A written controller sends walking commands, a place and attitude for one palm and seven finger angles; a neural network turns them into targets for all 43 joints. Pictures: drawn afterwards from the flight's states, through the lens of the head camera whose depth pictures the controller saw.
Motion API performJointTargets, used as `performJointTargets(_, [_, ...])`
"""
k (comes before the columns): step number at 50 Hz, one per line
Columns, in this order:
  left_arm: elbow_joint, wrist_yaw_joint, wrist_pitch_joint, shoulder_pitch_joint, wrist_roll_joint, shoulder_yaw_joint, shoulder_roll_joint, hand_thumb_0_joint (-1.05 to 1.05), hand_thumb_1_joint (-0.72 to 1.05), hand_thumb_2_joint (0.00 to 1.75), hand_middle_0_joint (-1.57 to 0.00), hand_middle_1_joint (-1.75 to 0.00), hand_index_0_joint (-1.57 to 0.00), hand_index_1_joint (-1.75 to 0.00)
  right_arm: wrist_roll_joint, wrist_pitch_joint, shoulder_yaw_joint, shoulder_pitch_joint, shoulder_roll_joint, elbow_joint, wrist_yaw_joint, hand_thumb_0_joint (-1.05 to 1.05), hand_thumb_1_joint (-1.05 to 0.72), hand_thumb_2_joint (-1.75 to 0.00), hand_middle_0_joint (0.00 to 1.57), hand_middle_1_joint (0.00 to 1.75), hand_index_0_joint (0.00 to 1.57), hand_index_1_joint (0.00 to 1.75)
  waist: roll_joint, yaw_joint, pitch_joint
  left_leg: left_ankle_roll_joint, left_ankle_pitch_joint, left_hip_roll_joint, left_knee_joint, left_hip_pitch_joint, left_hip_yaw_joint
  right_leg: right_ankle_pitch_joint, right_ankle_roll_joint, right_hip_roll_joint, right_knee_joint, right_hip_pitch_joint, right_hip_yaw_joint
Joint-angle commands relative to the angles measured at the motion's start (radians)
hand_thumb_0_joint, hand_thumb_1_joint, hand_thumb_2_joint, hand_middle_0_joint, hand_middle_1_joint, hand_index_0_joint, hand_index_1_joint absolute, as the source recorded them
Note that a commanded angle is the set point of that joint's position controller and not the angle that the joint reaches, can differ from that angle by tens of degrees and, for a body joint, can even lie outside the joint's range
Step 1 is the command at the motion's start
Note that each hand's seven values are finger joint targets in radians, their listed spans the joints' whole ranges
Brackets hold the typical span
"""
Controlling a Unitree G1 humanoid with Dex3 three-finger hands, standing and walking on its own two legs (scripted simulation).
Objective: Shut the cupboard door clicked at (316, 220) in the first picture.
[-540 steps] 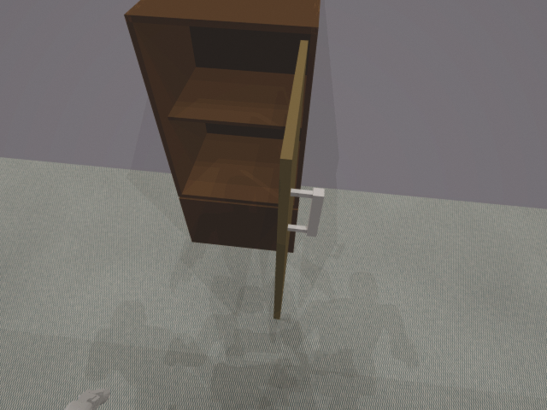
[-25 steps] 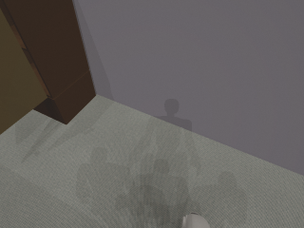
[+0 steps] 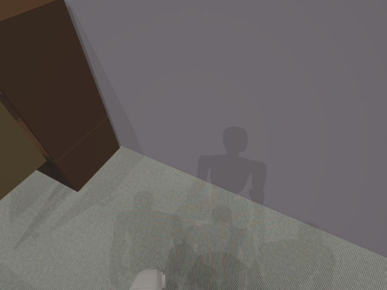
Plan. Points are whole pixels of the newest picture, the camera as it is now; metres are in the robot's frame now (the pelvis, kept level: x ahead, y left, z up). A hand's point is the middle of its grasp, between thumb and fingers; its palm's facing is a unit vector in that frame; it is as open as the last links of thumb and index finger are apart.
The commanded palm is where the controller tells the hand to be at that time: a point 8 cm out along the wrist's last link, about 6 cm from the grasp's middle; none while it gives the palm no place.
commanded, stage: walk to a spot facing it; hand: left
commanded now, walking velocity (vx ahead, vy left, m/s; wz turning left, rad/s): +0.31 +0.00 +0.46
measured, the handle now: out of the picture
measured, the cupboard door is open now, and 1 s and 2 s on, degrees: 89 89 89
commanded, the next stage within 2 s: turn to face it in 0.14 s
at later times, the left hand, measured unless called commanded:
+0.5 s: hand (85, 289) +0.16 +0.28 -0.18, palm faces +0.31 -0.94 -0.18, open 7.4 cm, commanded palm none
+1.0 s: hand (95, 250) +0.24 +0.26 -0.14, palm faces +0.45 -0.84 -0.30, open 7.4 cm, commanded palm none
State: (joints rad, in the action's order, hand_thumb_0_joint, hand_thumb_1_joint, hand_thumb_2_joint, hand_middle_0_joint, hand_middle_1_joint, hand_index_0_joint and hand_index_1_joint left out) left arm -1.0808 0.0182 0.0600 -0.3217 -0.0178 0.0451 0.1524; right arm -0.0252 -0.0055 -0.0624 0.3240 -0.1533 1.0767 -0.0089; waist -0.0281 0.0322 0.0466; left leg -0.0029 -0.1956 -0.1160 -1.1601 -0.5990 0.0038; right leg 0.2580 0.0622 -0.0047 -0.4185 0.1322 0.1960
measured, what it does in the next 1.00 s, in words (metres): walks ahead, turning left: left foot, then right foot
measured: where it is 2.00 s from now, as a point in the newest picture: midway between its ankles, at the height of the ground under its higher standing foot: outside the picture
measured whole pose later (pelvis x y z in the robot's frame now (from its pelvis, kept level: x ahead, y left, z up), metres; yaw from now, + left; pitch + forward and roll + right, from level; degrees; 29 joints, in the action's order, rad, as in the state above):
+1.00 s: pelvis +0.21 +0.03 -0.01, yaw +29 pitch +0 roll +0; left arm -0.86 0.04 -0.01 -0.12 -0.01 0.03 0.19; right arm -0.01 0.07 -0.10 0.29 -0.24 0.99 0.00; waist -0.07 0.06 0.06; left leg -0.02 -0.43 0.11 -0.86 -0.45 0.11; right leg 0.31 0.01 -0.02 -0.53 0.22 0.05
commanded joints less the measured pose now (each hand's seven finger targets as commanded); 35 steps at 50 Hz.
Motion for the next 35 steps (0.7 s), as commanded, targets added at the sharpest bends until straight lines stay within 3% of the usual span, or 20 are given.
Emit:
performJointTargets(1, [0.016,-0.001,0.044,-0.084,-0.002,0.011,0.088,0.00,0.90,0.90,-0.20,-0.30,-0.20,-0.30,0.001,-0.012,-0.001,-0.033,-0.008,-0.064,-0.013,0.00,-0.90,-0.90,0.20,0.30,0.20,0.30,0.127,-0.024,0.071,-0.019,0.074,-0.023,0.145,-0.045,-0.035,-0.218,0.044,-0.265,0.256,0.057,-0.111])
performJointTargets(4, [-0.010,0.003,0.044,-0.153,-0.003,0.007,0.092,0.00,0.90,0.90,-0.20,-0.30,-0.20,-0.30,0.005,-0.022,0.011,-0.165,0.002,-0.104,-0.025,0.00,-0.90,-0.90,0.20,0.30,0.20,0.30,0.127,-0.066,0.089,-0.012,0.077,-0.001,0.321,-0.035,-0.083,-0.381,0.040,-0.270,0.225,-0.023,-0.069])
performJointTargets(8, [-0.027,0.010,0.033,-0.200,-0.008,0.011,0.107,0.00,0.90,0.90,-0.20,-0.30,-0.20,-0.30,0.006,-0.030,0.015,-0.263,-0.015,-0.139,-0.033,0.00,-0.90,-0.90,0.20,0.30,0.20,0.30,0.147,-0.090,0.108,0.020,0.024,0.026,0.441,0.011,-0.119,-0.501,0.030,-0.314,0.174,-0.109,-0.046])
performJointTargets(10, [-0.029,0.011,0.027,-0.195,-0.010,0.018,0.130,0.00,0.90,0.90,-0.20,-0.30,-0.20,-0.30,0.005,-0.034,0.010,-0.222,-0.039,-0.137,-0.027,0.00,-0.90,-0.90,0.20,0.30,0.20,0.30,0.139,-0.063,0.061,0.045,-0.039,0.057,0.491,0.101,-0.143,-0.678,0.025,-0.334,0.059,-0.157,-0.021])
performJointTargets(11, [-0.021,0.012,0.027,-0.182,-0.009,0.021,0.147,0.00,0.90,0.90,-0.20,-0.30,-0.20,-0.30,0.001,-0.038,0.004,-0.148,-0.059,-0.121,-0.020,0.00,-0.90,-0.90,0.20,0.30,0.20,0.30,0.136,-0.024,0.008,0.058,-0.051,0.090,0.532,0.201,-0.159,-0.800,0.013,-0.331,-0.068,-0.169,0.005])
performJointTargets(12, [-0.014,0.014,0.024,-0.168,-0.003,0.021,0.154,0.00,0.90,0.90,-0.20,-0.30,-0.20,-0.30,-0.004,-0.041,-0.005,-0.017,-0.093,-0.085,-0.012,0.00,-0.90,-0.90,0.20,0.30,0.20,0.30,0.108,0.039,-0.080,0.070,0.035,0.110,0.630,0.398,-0.147,-0.800,-0.021,-0.300,-0.270,-0.113,0.043])
performJointTargets(13, [0.008,0.007,0.022,-0.172,0.010,0.024,0.139,0.00,0.90,0.90,-0.20,-0.30,-0.20,-0.30,-0.012,-0.045,-0.026,0.117,-0.193,-0.065,-0.001,0.00,-0.90,-0.90,0.20,0.30,0.20,0.30,-0.056,0.092,-0.225,0.124,0.282,-0.033,0.661,0.680,0.025,-0.487,-0.077,-0.209,-0.540,0.079,0.077])
performJointTargets(14, [0.052,-0.004,0.020,-0.176,0.027,0.010,0.087,0.00,0.90,0.90,-0.20,-0.30,-0.20,-0.30,-0.001,-0.047,-0.049,0.187,-0.301,-0.055,0.013,0.00,-0.90,-0.90,0.20,0.30,0.20,0.30,-0.284,0.092,-0.318,0.273,0.759,-0.322,0.679,0.905,0.420,0.345,-0.128,-0.055,-0.859,0.407,0.015])
performJointTargets(15, [0.084,0.005,0.009,-0.089,0.021,0.012,0.123,0.00,0.90,0.90,-0.20,-0.30,-0.20,-0.30,0.024,-0.034,-0.044,0.181,-0.306,-0.047,0.021,0.00,-0.90,-0.90,0.20,0.30,0.20,0.30,-0.130,0.090,-0.326,0.298,0.829,-0.341,0.717,0.855,0.386,0.345,-0.108,-0.083,-0.946,0.425,-0.120])
performJointTargets(16, [0.092,0.011,0.003,-0.038,0.020,0.016,0.109,0.00,0.90,0.90,-0.20,-0.30,-0.20,-0.30,0.020,-0.037,-0.037,0.092,-0.276,-0.067,0.027,0.00,-0.90,-0.90,0.20,0.30,0.20,0.30,-0.064,0.061,-0.235,0.287,0.769,-0.316,0.742,0.719,0.311,0.294,-0.114,-0.114,-0.967,0.438,-0.135])
performJointTargets(17, [0.093,0.010,-0.003,-0.026,0.013,0.021,0.087,0.00,0.90,0.90,-0.20,-0.30,-0.20,-0.30,0.016,-0.045,-0.030,0.012,-0.241,-0.098,0.032,0.00,-0.90,-0.90,0.20,0.30,0.20,0.30,-0.052,0.034,-0.157,0.262,0.685,-0.279,0.760,0.601,0.278,0.242,-0.126,-0.131,-0.960,0.459,-0.158])
performJointTargets(19, [0.072,0.005,-0.032,-0.056,0.001,0.026,0.075,0.00,0.90,0.90,-0.20,-0.30,-0.20,-0.30,0.013,-0.046,-0.009,-0.103,-0.176,-0.129,0.031,0.00,-0.90,-0.90,0.20,0.30,0.20,0.30,-0.042,-0.034,-0.040,0.192,0.575,-0.181,0.823,0.381,0.162,0.152,-0.141,-0.155,-0.871,0.371,-0.171])
performJointTargets(21, [0.074,0.003,-0.053,-0.098,-0.001,0.031,0.065,0.00,0.90,0.90,-0.20,-0.30,-0.20,-0.30,0.012,-0.046,-0.007,-0.132,-0.174,-0.140,0.028,0.00,-0.90,-0.90,0.20,0.30,0.20,0.30,-0.048,-0.067,-0.056,0.163,0.534,-0.130,0.843,0.315,0.115,0.094,-0.153,-0.140,-0.827,0.315,-0.164])
performJointTargets(22, [0.079,0.005,-0.062,-0.100,-0.001,0.035,0.071,0.00,0.90,0.90,-0.20,-0.30,-0.20,-0.30,0.012,-0.041,-0.010,-0.139,-0.176,-0.146,0.026,0.00,-0.90,-0.90,0.20,0.30,0.20,0.30,-0.059,-0.071,-0.066,0.162,0.462,-0.122,0.858,0.300,0.118,0.076,-0.158,-0.137,-0.809,0.310,-0.165])
performJointTargets(25, [0.120,0.006,-0.078,-0.037,-0.004,0.048,0.103,0.00,0.90,0.90,-0.20,-0.30,-0.20,-0.30,0.013,-0.026,-0.020,-0.131,-0.188,-0.154,0.022,0.00,-0.90,-0.90,0.20,0.30,0.20,0.30,-0.092,-0.063,-0.059,0.150,0.255,-0.091,0.896,0.304,0.177,0.021,-0.172,-0.130,-0.760,0.355,-0.180])
performJointTargets(26, [0.137,0.007,-0.081,-0.004,-0.007,0.054,0.109,0.00,0.90,0.90,-0.20,-0.30,-0.20,-0.30,0.009,-0.022,-0.030,-0.122,-0.176,-0.160,0.022,0.00,-0.90,-0.90,0.20,0.30,0.20,0.30,-0.076,-0.053,-0.053,0.154,0.203,-0.093,0.900,0.309,0.204,0.012,-0.177,-0.127,-0.743,0.377,-0.186])
performJointTargets(28, [0.169,0.008,-0.085,0.062,-0.008,0.056,0.125,0.00,0.90,0.90,-0.20,-0.30,-0.20,-0.30,0.007,-0.014,-0.035,-0.105,-0.195,-0.165,0.021,0.00,-0.90,-0.90,0.20,0.30,0.20,0.30,-0.074,-0.037,-0.048,0.161,0.156,-0.094,0.899,0.357,0.252,0.015,-0.184,-0.124,-0.701,0.421,-0.196])
performJointTargets(32, [0.225,0.011,-0.084,0.172,-0.003,0.054,0.145,0.00,0.90,0.90,-0.20,-0.30,-0.20,-0.30,0.004,-0.003,-0.044,-0.052,-0.210,-0.164,0.024,0.00,-0.90,-0.90,0.20,0.30,0.20,0.30,-0.068,-0.006,-0.063,0.185,0.205,-0.101,0.867,0.437,0.338,0.070,-0.186,-0.104,-0.608,0.443,-0.212])
performJointTargets(35, [0.261,0.012,-0.081,0.235,0.001,0.049,0.149,0.00,0.90,0.90,-0.20,-0.30,-0.20,-0.30,0.000,0.004,-0.050,-0.021,-0.222,-0.162,0.027,0.00,-0.90,-0.90,0.20,0.30,0.20,0.30,-0.084,0.012,-0.079,0.205,0.313,-0.103,0.827,0.487,0.393,0.138,-0.179,-0.081,-0.529,0.431,-0.216])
